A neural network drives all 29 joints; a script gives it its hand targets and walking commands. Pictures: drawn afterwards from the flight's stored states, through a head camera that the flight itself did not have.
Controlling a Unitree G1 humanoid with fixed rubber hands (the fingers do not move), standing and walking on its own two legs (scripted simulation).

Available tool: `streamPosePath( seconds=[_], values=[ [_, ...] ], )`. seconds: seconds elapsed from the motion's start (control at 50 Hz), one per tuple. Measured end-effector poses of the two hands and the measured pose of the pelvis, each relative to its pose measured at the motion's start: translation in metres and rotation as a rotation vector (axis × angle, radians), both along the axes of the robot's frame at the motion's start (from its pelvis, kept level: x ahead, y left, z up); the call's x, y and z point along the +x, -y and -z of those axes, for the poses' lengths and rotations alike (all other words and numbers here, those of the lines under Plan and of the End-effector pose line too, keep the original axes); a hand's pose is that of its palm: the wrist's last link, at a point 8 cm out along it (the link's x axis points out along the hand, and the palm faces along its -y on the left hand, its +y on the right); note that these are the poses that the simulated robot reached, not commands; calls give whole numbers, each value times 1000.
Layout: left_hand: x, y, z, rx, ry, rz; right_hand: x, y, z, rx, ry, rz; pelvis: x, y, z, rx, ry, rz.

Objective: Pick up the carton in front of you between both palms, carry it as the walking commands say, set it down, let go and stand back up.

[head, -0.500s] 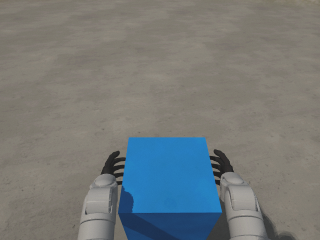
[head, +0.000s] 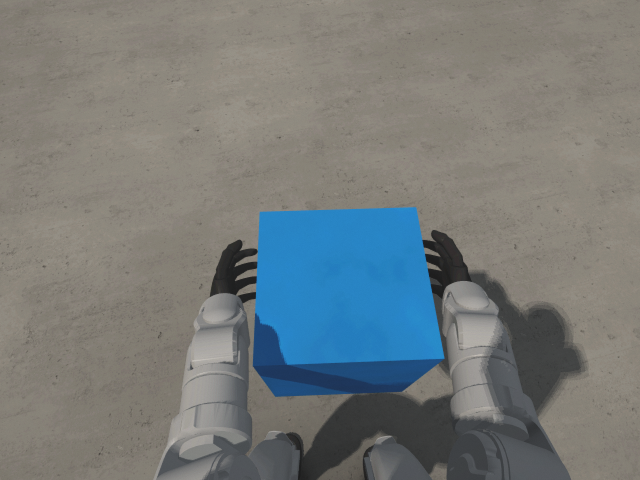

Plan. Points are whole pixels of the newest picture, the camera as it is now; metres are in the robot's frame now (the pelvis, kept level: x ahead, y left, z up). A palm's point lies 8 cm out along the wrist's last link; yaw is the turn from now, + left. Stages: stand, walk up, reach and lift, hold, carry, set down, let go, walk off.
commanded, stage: set down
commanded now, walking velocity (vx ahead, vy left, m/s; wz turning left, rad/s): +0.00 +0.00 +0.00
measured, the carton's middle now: (338, 311) +0.36 -0.01 -0.12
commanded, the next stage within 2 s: none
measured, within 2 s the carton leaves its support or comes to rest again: neither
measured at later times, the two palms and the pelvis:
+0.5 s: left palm (246, 305) +0.40 +0.14 -0.21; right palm (416, 294) +0.41 -0.16 -0.21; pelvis -0.01 -0.03 -0.12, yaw +0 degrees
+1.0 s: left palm (255, 318) +0.43 +0.15 -0.38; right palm (393, 305) +0.45 -0.15 -0.37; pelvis -0.05 -0.01 -0.26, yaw -2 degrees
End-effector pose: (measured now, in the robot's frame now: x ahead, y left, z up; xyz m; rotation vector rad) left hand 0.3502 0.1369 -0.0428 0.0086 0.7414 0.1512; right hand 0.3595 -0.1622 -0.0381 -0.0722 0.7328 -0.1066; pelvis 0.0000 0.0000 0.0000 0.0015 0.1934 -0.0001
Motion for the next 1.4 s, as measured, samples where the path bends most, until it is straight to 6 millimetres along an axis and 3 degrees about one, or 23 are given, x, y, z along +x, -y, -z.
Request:
streamPosePath(
  seconds=[0.16,0.42,0.6,0.94,1.2,1.4],
  values=[
    [10,1,84,-5,54,-30,18,0,83,31,50,-1,-7,16,43,-6,-286,-13],
    [42,-1,142,-21,63,-43,47,-1,144,74,56,38,-9,31,106,-2,-485,-4],
    [53,-9,200,-14,47,-41,59,-9,203,61,40,28,-16,28,150,-10,-575,-4],
    [74,-14,316,-25,49,-46,83,-13,313,42,45,12,-42,14,243,-29,-623,4],
    [89,-16,392,-7,21,-46,104,-16,388,30,17,-15,-57,15,298,-26,-618,8],
    [99,-19,452,17,-6,-41,115,-19,453,38,-9,-26,-57,19,334,-5,-579,33]
  ],
)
